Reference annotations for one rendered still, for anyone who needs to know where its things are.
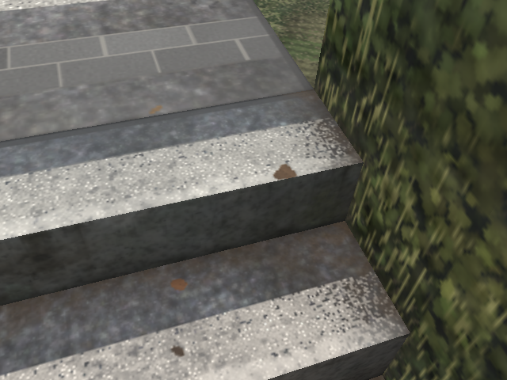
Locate stairs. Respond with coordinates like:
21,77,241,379
0,162,410,380

